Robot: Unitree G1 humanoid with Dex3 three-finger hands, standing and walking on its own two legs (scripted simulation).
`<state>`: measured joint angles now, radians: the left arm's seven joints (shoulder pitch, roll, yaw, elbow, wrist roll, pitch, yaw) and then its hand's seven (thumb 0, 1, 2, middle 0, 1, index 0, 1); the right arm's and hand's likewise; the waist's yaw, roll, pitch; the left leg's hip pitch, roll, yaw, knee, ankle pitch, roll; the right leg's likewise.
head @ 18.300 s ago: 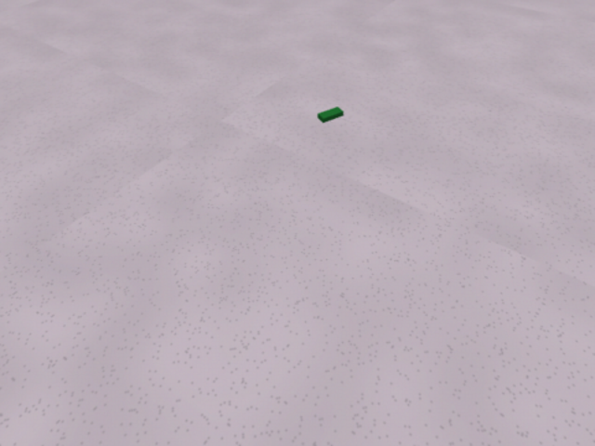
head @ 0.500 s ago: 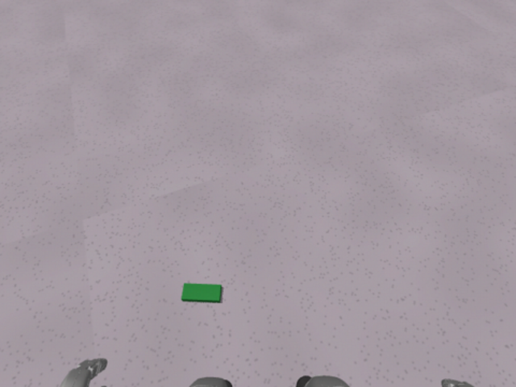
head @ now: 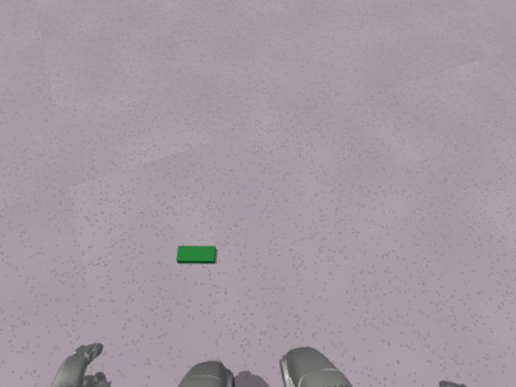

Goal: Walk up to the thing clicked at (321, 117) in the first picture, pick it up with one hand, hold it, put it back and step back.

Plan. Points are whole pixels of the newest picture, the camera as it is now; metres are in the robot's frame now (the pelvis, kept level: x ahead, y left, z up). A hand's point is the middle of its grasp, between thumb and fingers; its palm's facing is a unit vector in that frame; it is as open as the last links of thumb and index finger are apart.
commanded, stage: walk up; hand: left
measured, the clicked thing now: (196, 254) +0.56 +0.23 -0.75
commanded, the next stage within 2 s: none
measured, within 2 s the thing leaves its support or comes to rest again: neither
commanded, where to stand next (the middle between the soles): +0.17 -0.01 m, yaw +1 degrees
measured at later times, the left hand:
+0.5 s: hand out of the picture -0.01 +0.24 -0.14, palm faces +0.02 -0.92 -0.39, open 7.4 cm
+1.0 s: hand out of the picture -0.19 +0.21 -0.13, palm faces +0.04 -0.92 -0.39, open 7.4 cm
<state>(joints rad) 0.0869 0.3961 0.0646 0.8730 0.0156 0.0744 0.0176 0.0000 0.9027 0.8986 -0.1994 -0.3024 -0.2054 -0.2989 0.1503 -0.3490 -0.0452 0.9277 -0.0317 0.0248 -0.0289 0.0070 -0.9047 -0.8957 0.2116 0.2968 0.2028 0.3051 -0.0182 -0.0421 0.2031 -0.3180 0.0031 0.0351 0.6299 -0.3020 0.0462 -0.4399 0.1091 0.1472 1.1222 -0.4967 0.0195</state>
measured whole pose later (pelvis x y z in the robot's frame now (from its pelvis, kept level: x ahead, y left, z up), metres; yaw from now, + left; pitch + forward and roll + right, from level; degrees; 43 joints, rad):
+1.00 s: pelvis -0.21 -0.06 +0.01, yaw +0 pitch -3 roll +0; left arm 0.30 0.35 0.06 0.97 0.03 -0.02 -0.02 0.00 0.90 0.90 -0.20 -0.30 -0.21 -0.30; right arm 0.20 -0.40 -0.06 0.92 -0.02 0.01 0.02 0.01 -0.91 -0.90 0.21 0.30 0.20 0.30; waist 0.04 0.04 0.06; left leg -0.36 -0.01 -0.06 0.83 -0.46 0.01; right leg -0.13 0.00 0.03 0.51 -0.32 -0.01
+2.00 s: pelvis -0.15 -0.03 +0.02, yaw +1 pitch -2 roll +0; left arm 0.04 0.35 0.03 1.06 -0.01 -0.01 -0.01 0.00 0.90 0.90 -0.20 -0.30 -0.21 -0.30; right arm 0.09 -0.33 -0.01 1.10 -0.02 -0.03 0.00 0.01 -0.91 -0.90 0.21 0.30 0.20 0.30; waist 0.00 -0.02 0.07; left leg -0.15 0.00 0.00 0.42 -0.23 0.00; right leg -0.17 -0.01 0.00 0.41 -0.21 0.01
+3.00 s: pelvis -0.16 -0.05 +0.02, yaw +0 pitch -2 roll +0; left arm 0.10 0.35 -0.01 1.13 0.00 -0.02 -0.01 0.00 0.90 0.90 -0.20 -0.30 -0.21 -0.30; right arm 0.12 -0.35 0.00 1.15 -0.01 -0.01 0.01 0.01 -0.91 -0.90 0.21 0.30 0.20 0.30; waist -0.01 0.00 0.05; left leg -0.10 0.02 0.01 0.31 -0.17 -0.02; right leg -0.13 0.00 0.00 0.33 -0.16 0.00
